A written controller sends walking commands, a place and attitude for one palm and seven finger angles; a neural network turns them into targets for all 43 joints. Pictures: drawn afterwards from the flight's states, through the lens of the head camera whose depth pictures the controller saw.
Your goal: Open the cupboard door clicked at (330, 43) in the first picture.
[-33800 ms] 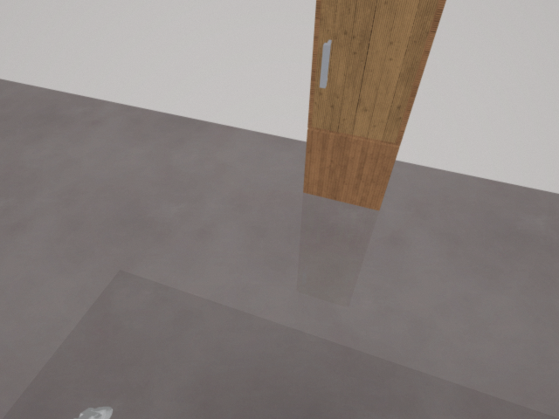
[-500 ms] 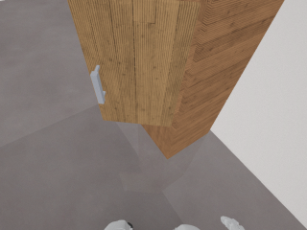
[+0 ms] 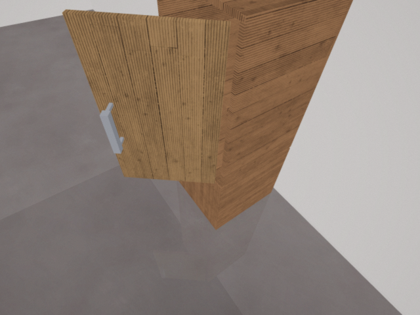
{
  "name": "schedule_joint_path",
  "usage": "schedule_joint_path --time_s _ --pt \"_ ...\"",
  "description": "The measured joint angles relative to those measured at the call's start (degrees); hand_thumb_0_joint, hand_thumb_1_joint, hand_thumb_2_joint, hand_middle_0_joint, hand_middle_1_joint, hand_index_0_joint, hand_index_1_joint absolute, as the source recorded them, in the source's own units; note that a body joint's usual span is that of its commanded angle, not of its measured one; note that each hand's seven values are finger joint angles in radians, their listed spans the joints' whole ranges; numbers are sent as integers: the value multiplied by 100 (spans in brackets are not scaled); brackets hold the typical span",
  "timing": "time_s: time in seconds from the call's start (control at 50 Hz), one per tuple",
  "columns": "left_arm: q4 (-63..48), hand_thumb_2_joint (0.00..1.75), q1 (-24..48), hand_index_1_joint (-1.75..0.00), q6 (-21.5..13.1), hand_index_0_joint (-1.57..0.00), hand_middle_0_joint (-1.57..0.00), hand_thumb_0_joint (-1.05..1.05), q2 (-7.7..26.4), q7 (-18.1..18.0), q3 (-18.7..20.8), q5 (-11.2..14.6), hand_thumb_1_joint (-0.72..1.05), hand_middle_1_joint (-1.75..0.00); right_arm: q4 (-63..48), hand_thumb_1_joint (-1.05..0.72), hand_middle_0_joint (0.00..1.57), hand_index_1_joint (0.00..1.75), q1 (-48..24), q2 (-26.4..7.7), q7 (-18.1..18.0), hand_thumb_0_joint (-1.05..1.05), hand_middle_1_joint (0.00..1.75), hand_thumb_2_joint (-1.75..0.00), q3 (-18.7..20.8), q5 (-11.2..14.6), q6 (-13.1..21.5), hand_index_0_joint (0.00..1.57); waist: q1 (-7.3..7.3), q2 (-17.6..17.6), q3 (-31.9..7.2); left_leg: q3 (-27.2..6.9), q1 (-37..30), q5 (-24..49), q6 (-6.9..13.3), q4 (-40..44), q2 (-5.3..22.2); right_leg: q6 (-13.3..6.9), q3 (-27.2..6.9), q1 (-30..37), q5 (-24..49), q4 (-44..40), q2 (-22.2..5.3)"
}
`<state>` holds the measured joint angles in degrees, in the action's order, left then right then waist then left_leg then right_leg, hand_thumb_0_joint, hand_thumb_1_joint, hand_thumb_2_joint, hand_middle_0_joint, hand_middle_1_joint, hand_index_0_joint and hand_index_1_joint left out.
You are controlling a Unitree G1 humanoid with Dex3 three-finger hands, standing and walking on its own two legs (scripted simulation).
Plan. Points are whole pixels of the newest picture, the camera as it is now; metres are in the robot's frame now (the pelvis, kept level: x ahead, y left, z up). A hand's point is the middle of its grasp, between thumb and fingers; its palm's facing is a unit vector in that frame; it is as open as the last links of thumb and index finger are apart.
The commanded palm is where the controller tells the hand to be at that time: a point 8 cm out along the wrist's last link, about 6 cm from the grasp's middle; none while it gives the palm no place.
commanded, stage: come to a stop and stand still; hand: left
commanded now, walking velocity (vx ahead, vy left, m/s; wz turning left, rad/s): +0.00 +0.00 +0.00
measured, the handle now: (114, 128) +0.60 +0.32 -0.06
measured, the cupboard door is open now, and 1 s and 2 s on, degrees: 51 51 51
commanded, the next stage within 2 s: look again from close up in 0.50 s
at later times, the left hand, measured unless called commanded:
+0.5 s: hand out of the picture +0.00 +0.15 -0.18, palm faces +0.05 -0.99 -0.15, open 7.3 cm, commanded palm none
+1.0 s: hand out of the picture +0.06 +0.25 -0.16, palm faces +0.02 -0.95 -0.30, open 7.3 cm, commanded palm none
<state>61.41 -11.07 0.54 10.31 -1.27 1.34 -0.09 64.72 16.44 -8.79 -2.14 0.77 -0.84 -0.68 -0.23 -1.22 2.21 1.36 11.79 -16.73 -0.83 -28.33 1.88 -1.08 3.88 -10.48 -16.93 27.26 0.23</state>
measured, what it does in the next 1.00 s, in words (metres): stands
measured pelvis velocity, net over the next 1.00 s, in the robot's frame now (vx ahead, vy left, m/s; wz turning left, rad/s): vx -0.02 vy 0.02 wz -0.01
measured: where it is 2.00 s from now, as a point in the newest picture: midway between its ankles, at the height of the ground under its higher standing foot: outside the picture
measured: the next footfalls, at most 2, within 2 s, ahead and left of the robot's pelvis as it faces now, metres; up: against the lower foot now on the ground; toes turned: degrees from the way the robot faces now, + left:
right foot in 1.84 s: +0.08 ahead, -0.06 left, +0.00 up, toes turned -10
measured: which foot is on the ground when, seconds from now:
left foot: down 0.00-1.00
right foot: down 0.00-1.00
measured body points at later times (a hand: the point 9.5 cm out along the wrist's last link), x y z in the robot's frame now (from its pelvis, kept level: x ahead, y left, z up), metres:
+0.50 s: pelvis +0.01 -0.01 +0.01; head +0.02 +0.00 +0.45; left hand +0.00 +0.20 -0.16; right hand +0.01 -0.23 -0.15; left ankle -0.02 +0.13 -0.74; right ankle -0.03 -0.10 -0.74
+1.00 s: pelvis -0.02 +0.02 +0.00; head -0.04 +0.03 +0.45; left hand +0.05 +0.30 -0.13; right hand +0.07 -0.25 -0.13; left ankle -0.02 +0.13 -0.74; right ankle -0.03 -0.10 -0.74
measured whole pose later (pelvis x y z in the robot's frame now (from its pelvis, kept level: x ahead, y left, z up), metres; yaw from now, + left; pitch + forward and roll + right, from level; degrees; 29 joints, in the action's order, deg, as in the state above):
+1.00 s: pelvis -0.02 +0.02 +0.00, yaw -1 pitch -3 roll +0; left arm 56.6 -12.7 -0.3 16.5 -1.2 0.8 -1.0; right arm 56.5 10.6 -15.3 -1.0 1.0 -1.3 0.8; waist 0.5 0.1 -0.9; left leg 2.6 10.4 -16.1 1.2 -29.4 0.4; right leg 0.4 2.7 -9.2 -15.9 28.1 -1.3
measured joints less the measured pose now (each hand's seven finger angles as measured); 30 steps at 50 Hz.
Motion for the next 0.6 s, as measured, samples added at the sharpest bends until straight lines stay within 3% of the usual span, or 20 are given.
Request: schedule_joint_path --time_s 0.12,0.6 --pt "198 90 -112 -30 -19 -20 -20 1 -40 21 -31 3 93 -30 82 -91 20 30 -83 167 -5 0 30 -90 -52 8 11 20 18 86 -17 17 -211 148 -46 302 23 -55 -12 187 121 -267 35" --pt "473 90 -535 -30 -112 -20 -20 1 -263 -22 -118 -12 92 -30 120 -91 20 30 -99 100 -56 0 30 -90 -83 9 89 20 92 21 -65 19 -494 143 -106 527 73 -107 -11 461 107 -481 94"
